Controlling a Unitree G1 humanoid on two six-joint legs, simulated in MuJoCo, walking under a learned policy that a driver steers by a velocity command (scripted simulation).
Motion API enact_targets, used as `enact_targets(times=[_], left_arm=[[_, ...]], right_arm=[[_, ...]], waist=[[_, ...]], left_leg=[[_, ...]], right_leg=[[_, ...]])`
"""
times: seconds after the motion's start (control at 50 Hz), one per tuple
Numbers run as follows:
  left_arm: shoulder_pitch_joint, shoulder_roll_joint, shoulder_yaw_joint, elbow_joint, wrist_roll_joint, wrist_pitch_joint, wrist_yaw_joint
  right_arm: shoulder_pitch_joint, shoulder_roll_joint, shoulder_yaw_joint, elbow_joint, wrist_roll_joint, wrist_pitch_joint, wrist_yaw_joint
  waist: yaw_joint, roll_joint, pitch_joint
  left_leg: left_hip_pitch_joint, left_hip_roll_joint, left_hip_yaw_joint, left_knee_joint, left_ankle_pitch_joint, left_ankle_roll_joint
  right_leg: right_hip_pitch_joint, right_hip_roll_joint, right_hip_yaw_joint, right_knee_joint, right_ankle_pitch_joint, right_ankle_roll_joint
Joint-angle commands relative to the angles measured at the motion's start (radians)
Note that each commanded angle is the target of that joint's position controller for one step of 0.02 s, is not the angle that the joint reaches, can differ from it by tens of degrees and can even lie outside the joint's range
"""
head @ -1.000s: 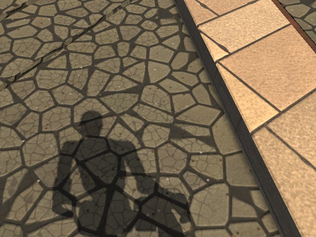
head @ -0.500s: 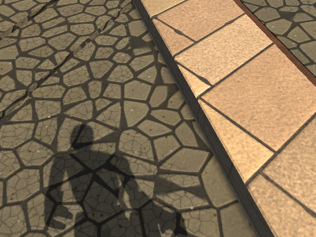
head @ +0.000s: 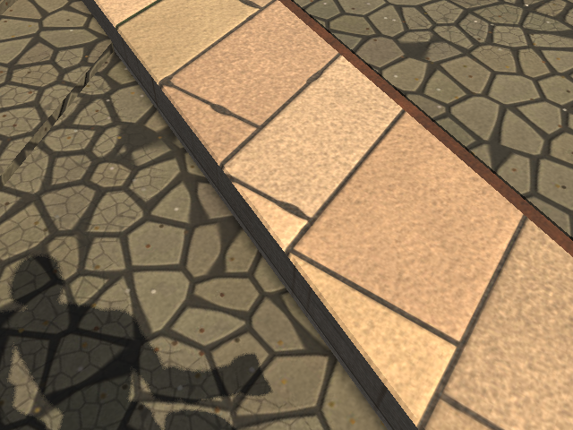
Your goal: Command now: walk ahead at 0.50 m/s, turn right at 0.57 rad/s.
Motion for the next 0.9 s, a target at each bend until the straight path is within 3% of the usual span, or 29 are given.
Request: enact_targets(times=[0.02, 0.06, 0.14, 0.24, 0.3, 0.34, 0.36, 0.38, 0.4, 0.42, 0.44, 0.46, 0.48, 0.52, 0.56, 0.64, 0.7, 0.74, 0.78, 0.8, 0.82, 0.84, 0.86, 0.88, 0.9], left_arm=[[0.003, 0.043, 0.007, -0.066, 0.015, 0.015, -0.022], [-0.041, 0.033, 0.004, -0.09, 0.014, 0.022, -0.03], [-0.166, 0.017, -0.007, -0.138, 0.017, 0.021, -0.048], [-0.3, -0.014, -0.034, -0.184, 0.015, 0.014, -0.065], [-0.295, 0.006, -0.029, -0.193, 0.026, 0.017, -0.053], [-0.187, 0.024, -0.016, -0.162, 0.035, 0.01, -0.035], [-0.043, 0.038, -0.003, -0.118, 0.041, -0.001, -0.024], [0.093, 0.109, 0.025, -0.079, 0.049, -0.005, -0.008], [0.045, 0.258, 0.055, -0.102, 0.046, -0.001, 0.007], [0.1, 0.244, 0.063, -0.112, 0.0, 0.01, 0.008], [0.042, 0.199, 0.05, -0.096, -0.003, 0.016, 0.016], [-0.004, 0.131, 0.033, -0.1, -0.007, 0.016, 0.019], [-0.049, 0.101, 0.023, -0.11, -0.005, 0.013, 0.021], [-0.081, 0.082, 0.014, -0.117, -0.011, 0.0, 0.023], [-0.058, 0.098, 0.02, -0.107, -0.01, -0.018, 0.017], [0.011, 0.096, 0.023, -0.108, -0.003, -0.014, 0.02], [0.044, 0.093, 0.023, -0.111, 0.007, -0.006, 0.026], [0.055, 0.085, 0.022, -0.117, 0.017, -0.002, 0.034], [0.056, 0.085, 0.022, -0.125, 0.022, -0.005, 0.039], [0.026, 0.088, 0.023, -0.136, 0.027, -0.006, 0.037], [-0.032, 0.092, 0.024, -0.155, 0.022, -0.008, 0.033], [-0.062, 0.095, 0.027, -0.161, 0.01, -0.013, 0.026], [-0.109, 0.096, 0.029, -0.168, -0.01, -0.018, 0.016], [-0.149, 0.038, 0.018, -0.206, -0.034, -0.033, 0.005], [-0.127, -0.088, -0.019, -0.233, -0.028, -0.038, 0.014]], right_arm=[[0.115, -0.102, -0.031, -0.007, 0.012, -0.022, 0.0], [0.14, -0.11, -0.037, 0.008, 0.022, -0.036, 0.005], [0.166, -0.114, -0.045, 0.033, 0.022, -0.035, 0.007], [0.181, -0.145, -0.058, 0.055, 0.027, -0.029, 0.006], [0.215, -0.165, -0.063, 0.073, 0.027, -0.018, -0.003], [0.214, -0.193, -0.069, 0.074, 0.029, -0.002, -0.009], [0.203, -0.203, -0.071, 0.069, 0.034, 0.007, -0.01], [0.204, -0.177, -0.062, 0.051, 0.03, 0.006, -0.008], [0.27, -0.031, -0.03, -0.012, 0.022, 0.001, 0.009], [0.175, -0.124, -0.044, -0.03, -0.001, 0.0, 0.01], [0.121, -0.113, -0.042, -0.05, 0.008, -0.005, 0.016], [0.108, -0.112, -0.038, -0.046, 0.01, -0.012, 0.016], [0.104, -0.115, -0.039, -0.047, 0.001, -0.007, 0.016], [0.152, -0.107, -0.035, -0.04, -0.013, 0.024, 0.022], [0.155, -0.086, -0.029, -0.045, -0.017, 0.042, 0.028], [0.034, -0.054, -0.015, -0.095, -0.006, 0.056, 0.029], [-0.06, -0.031, 0.001, -0.133, 0.008, 0.059, 0.016], [-0.076, -0.027, 0.01, -0.153, 0.018, 0.05, 0.007], [-0.083, -0.048, 0.007, -0.176, 0.021, 0.041, -0.001], [-0.061, -0.052, 0.003, -0.181, 0.022, 0.037, -0.005], [0.007, -0.053, 0.001, -0.166, 0.024, 0.029, -0.012], [0.074, -0.07, -0.009, -0.153, 0.027, 0.021, -0.018], [0.194, -0.068, -0.017, -0.123, 0.026, 0.009, -0.025], [0.32, -0.151, -0.047, -0.088, 0.001, -0.003, -0.034], [0.333, -0.206, -0.056, -0.091, -0.009, 0.009, -0.042]], waist=[[-0.044, 0.154, -0.032], [-0.038, 0.141, -0.037], [-0.05, 0.132, -0.003], [-0.074, 0.128, 0.03], [-0.068, 0.132, -0.006], [-0.029, 0.143, -0.078], [0.039, 0.118, -0.147], [0.1, 0.047, -0.221], [-0.011, -0.215, -0.252], [0.08, -0.055, -0.314], [0.037, -0.029, -0.159], [0.007, 0.003, -0.067], [-0.028, 0.034, -0.037], [-0.078, 0.025, -0.058], [-0.091, 0.031, -0.081], [-0.042, -0.006, -0.061], [-0.004, -0.065, -0.059], [0.005, -0.076, -0.082], [0.0, -0.058, -0.073], [-0.02, -0.046, -0.065], [-0.065, -0.053, -0.097], [-0.106, -0.045, -0.119], [-0.186, -0.011, -0.152], [-0.217, 0.108, -0.189], [-0.167, 0.308, -0.178]], left_leg=[[0.215, 0.26, -0.232, -0.252, 0.139, 0.101], [0.231, 0.268, -0.165, -0.266, 0.251, 0.116], [0.244, 0.258, -0.04, -0.297, 0.319, 0.127], [0.238, 0.244, 0.091, -0.285, 0.386, 0.094], [0.314, 0.267, 0.142, -0.159, 0.677, 0.079], [0.351, 0.257, 0.173, 0.074, 0.96, 0.07], [0.286, 0.241, 0.189, 0.279, 0.882, 0.05], [0.085, 0.213, 0.188, 0.548, 0.533, 0.015], [-0.321, 0.048, 0.15, 0.892, -0.384, -0.048], [-0.393, 0.021, -0.061, 0.964, -0.336, -0.053], [-0.456, 0.073, -0.075, 0.952, -0.242, -0.048], [-0.434, 0.097, -0.061, 0.889, -0.181, -0.049], [-0.386, 0.114, -0.064, 0.849, -0.154, -0.059], [-0.279, 0.117, -0.057, 0.798, -0.138, -0.083], [-0.263, 0.107, -0.038, 0.737, -0.126, -0.099], [-0.345, 0.094, -0.014, 0.597, -0.06, -0.107], [-0.33, 0.057, 0.002, 0.465, -0.044, -0.096], [-0.309, 0.031, 0.001, 0.446, -0.039, -0.074], [-0.309, 0.024, -0.021, 0.381, -0.077, -0.049], [-0.257, 0.01, -0.022, 0.321, -0.093, -0.032], [-0.131, -0.009, -0.032, 0.246, -0.074, -0.006], [-0.022, -0.023, -0.039, 0.127, -0.021, 0.005], [0.144, -0.029, -0.017, -0.063, 0.138, 0.007], [0.407, 0.112, -0.135, -0.112, 0.245, 0.025], [0.558, 0.394, -0.415, -0.13, 0.664, 0.088]], right_leg=[[-0.228, -0.087, 0.011, 0.053, 0.067, 0.021], [-0.274, -0.094, 0.006, 0.05, 0.11, 0.031], [-0.345, -0.111, -0.024, -0.067, 0.226, 0.054], [-0.21, -0.106, -0.105, -0.378, 0.334, 0.032], [-0.115, -0.052, -0.165, -0.428, 0.23, -0.021], [0.014, 0.028, -0.195, -0.474, 0.144, -0.062], [0.19, 0.057, -0.182, -0.567, 0.193, -0.09], [0.419, -0.033, -0.044, -0.619, 0.184, -0.125], [0.652, -0.363, 0.46, -0.643, 0.395, -0.262], [0.617, -0.397, 0.643, -0.76, 0.353, -0.336], [0.509, -0.366, 0.503, -0.786, 0.29, -0.324], [0.382, -0.321, 0.427, -0.815, 0.332, -0.287], [0.304, -0.269, 0.361, -0.826, 0.441, -0.253], [0.208, -0.211, 0.254, -0.835, 0.648, -0.227], [0.189, -0.175, 0.204, -0.811, 0.786, -0.211], [0.217, -0.147, 0.232, -0.8, 0.713, -0.177], [0.255, -0.139, 0.261, -0.781, 0.7, -0.151], [0.291, -0.162, 0.297, -0.75, 0.764, -0.164], [0.34, -0.186, 0.345, -0.715, 0.8, -0.171], [0.337, -0.192, 0.365, -0.692, 0.88, -0.162], [0.311, -0.177, 0.356, -0.649, 1.01, -0.144], [0.311, -0.14, 0.345, -0.566, 1.117, -0.122], [0.271, -0.077, 0.303, -0.415, 1.096, -0.096], [0.052, 0.009, 0.235, -0.149, 0.775, -0.034], [-0.241, 0.132, 0.064, 0.16, -0.063, 0.001]])
Velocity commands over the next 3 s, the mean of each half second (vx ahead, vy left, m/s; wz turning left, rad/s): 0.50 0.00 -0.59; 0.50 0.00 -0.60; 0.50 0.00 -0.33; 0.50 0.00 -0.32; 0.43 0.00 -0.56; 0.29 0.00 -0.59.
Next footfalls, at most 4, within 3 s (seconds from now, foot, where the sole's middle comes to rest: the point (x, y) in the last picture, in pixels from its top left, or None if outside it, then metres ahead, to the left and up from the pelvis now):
0.38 right None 0.30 -0.13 -0.78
0.86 left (317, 407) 0.53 -0.05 -0.78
1.28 right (467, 381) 0.55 -0.35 -0.62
1.82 left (513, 263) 0.86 -0.52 -0.62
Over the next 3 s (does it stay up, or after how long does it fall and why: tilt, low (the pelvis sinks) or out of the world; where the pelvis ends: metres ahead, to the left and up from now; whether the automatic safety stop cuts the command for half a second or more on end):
stays up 0.93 -0.93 0.15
